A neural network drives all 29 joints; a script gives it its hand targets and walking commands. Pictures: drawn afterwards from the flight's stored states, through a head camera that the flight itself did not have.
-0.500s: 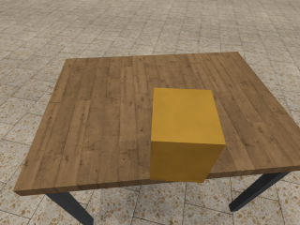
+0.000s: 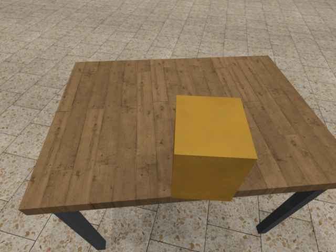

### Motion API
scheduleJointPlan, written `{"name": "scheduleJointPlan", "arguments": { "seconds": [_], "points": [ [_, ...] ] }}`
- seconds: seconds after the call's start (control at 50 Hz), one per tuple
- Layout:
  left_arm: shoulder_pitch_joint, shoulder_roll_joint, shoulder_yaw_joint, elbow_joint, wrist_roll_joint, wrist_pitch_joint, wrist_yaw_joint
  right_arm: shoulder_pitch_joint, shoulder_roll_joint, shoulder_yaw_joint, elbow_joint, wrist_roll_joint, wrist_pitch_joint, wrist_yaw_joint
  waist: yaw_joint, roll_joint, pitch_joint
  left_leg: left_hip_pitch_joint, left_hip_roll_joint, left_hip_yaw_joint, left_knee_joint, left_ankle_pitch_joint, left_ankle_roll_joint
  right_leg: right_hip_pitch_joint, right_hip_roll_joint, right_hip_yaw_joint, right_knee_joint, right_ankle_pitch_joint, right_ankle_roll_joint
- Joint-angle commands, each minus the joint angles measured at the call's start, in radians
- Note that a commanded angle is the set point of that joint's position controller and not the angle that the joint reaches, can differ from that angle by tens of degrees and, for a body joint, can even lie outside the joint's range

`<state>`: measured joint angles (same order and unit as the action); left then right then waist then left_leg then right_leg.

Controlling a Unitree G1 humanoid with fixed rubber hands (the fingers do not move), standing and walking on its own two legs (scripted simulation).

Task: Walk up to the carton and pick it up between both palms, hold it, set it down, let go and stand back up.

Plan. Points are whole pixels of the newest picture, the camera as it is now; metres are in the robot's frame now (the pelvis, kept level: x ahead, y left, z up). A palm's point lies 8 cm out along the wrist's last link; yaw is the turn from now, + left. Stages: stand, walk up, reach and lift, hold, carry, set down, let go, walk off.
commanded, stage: walk up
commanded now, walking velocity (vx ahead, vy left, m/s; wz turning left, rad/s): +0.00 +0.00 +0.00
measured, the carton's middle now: (204, 150) +0.36 -0.08 +0.03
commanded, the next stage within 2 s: stand in 0.36 s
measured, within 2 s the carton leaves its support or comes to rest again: neither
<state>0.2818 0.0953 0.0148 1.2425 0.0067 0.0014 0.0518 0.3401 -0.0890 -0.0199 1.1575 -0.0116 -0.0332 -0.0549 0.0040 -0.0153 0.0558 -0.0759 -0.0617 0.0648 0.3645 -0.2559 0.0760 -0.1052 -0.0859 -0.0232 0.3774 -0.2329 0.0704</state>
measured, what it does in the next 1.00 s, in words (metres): shifts its weight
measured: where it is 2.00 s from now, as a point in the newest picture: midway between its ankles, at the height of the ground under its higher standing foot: outside the picture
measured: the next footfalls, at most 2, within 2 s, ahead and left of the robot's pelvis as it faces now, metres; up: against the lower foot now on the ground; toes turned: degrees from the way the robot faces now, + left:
none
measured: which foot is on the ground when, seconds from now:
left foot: down 0.00-1.00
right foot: down 0.00-1.00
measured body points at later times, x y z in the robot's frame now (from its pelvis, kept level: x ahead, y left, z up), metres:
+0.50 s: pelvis +0.00 +0.01 +0.00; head +0.00 +0.02 +0.45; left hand -0.04 +0.20 -0.17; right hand -0.04 -0.20 -0.16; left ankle -0.03 +0.07 -0.74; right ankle -0.02 -0.16 -0.74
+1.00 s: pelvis -0.05 -0.04 -0.02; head -0.03 -0.02 +0.43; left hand +0.12 +0.17 -0.11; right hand +0.12 -0.23 -0.12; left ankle -0.03 +0.07 -0.74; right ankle -0.02 -0.16 -0.74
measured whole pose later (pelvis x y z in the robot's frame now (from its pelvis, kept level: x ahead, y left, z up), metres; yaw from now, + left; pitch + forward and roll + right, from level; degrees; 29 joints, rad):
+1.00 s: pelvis -0.05 -0.04 -0.02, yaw -1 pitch -3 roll -2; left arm 0.07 0.14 0.07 0.28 0.12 0.92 -0.13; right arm 0.00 -0.12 0.10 0.65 0.22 0.37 -0.08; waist -0.04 -0.01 0.10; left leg -0.27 0.06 0.05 0.65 -0.33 0.01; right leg -0.25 0.03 -0.03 0.54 -0.24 0.00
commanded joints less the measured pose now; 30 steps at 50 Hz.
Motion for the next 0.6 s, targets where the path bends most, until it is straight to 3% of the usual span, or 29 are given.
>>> {"name": "scheduleJointPlan", "arguments": {
  "seconds": [0.0,0.1,0.14,0.2,0.22,0.28,0.34,0.38,0.42,0.5,0.54,0.56,0.58],
  "points": [
    [0.076,0.059,0.008,-0.002,-0.002,-0.001,0.003,0.100,-0.081,-0.013,-0.006,-0.004,-0.003,-0.002,0.000,0.001,0.055,-0.049,0.165,-0.112,-0.086,0.305,-0.011,-0.026,-0.052,0.011,-0.029,0.153,-0.057],
    [0.090,0.053,0.001,0.004,0.001,0.001,0.003,0.112,-0.077,-0.011,-0.005,0.000,-0.001,-0.001,-0.005,0.007,0.065,-0.056,0.160,-0.115,-0.091,0.277,-0.014,-0.035,-0.049,0.018,-0.030,0.146,-0.056],
    [0.091,0.061,0.006,-0.003,-0.001,0.000,0.002,0.113,-0.083,-0.013,-0.003,0.001,-0.003,-0.003,0.005,0.042,0.076,-0.066,0.157,-0.108,-0.091,0.286,-0.018,-0.041,-0.049,0.015,-0.026,0.145,-0.054],
    [0.096,0.053,0.004,0.001,-0.001,0.001,0.003,0.113,-0.078,-0.011,-0.003,0.001,-0.003,-0.002,-0.001,0.025,0.061,-0.055,0.163,-0.116,-0.087,0.278,-0.013,-0.038,-0.044,0.010,-0.026,0.137,-0.053],
    [0.088,0.062,0.007,-0.002,-0.003,0.001,0.002,0.120,-0.070,-0.006,-0.002,-0.002,-0.003,-0.003,-0.001,-0.008,0.066,-0.059,0.166,-0.120,-0.090,0.288,-0.011,-0.036,-0.047,0.005,-0.024,0.138,-0.056],
    [0.106,0.046,0.001,0.008,0.000,0.003,0.002,0.110,-0.082,-0.011,-0.017,0.000,-0.004,-0.002,0.007,-0.008,0.067,-0.056,0.170,-0.130,-0.089,0.264,-0.010,-0.049,-0.047,0.012,-0.029,0.121,-0.050],
    [0.088,0.053,0.004,0.001,0.005,0.002,0.002,0.121,-0.073,-0.014,-0.012,-0.001,-0.003,-0.001,-0.002,0.035,0.089,-0.071,0.159,-0.116,-0.090,0.272,-0.013,-0.050,-0.054,0.018,-0.034,0.135,-0.056],
    [0.087,0.055,0.002,0.002,0.001,-0.001,0.002,0.125,-0.075,-0.013,-0.010,0.003,-0.003,-0.001,-0.012,0.008,0.071,-0.056,0.162,-0.118,-0.086,0.300,-0.013,-0.047,-0.053,0.012,-0.029,0.142,-0.055],
    [0.103,0.042,0.000,0.004,-0.003,0.000,0.003,0.116,-0.076,-0.014,-0.011,0.002,-0.004,-0.001,0.005,0.034,0.063,-0.053,0.161,-0.124,-0.091,0.272,-0.011,-0.048,-0.048,0.010,-0.031,0.122,-0.052],
    [0.099,0.047,0.004,0.004,0.000,0.001,0.003,0.109,-0.071,-0.017,-0.016,-0.001,-0.007,-0.001,0.002,0.005,0.060,-0.056,0.163,-0.119,-0.093,0.288,-0.009,-0.043,-0.049,0.004,-0.023,0.136,-0.052],
    [0.094,0.041,0.002,0.002,0.000,0.003,0.001,0.109,-0.076,-0.016,-0.017,-0.001,-0.003,-0.002,-0.001,0.020,0.075,-0.061,0.162,-0.119,-0.099,0.257,-0.011,-0.056,-0.048,0.005,-0.029,0.117,-0.050],
    [-0.920,0.354,0.035,-0.425,-0.072,0.187,-0.067,-0.924,-0.210,-0.192,-0.334,-0.093,0.060,0.033,-0.096,-0.031,-0.144,-0.406,0.203,-0.123,0.108,0.311,-0.122,-0.279,0.062,-0.034,0.170,-0.134,-0.099],
    [-0.740,0.358,-0.002,-0.420,-0.138,0.319,-0.043,-0.749,-0.238,-0.248,-0.319,-0.114,0.166,0.061,-0.108,-0.009,-0.091,-0.464,0.190,-0.092,0.197,0.102,-0.145,-0.257,0.053,-0.049,0.256,-0.211,-0.119]
  ]
}}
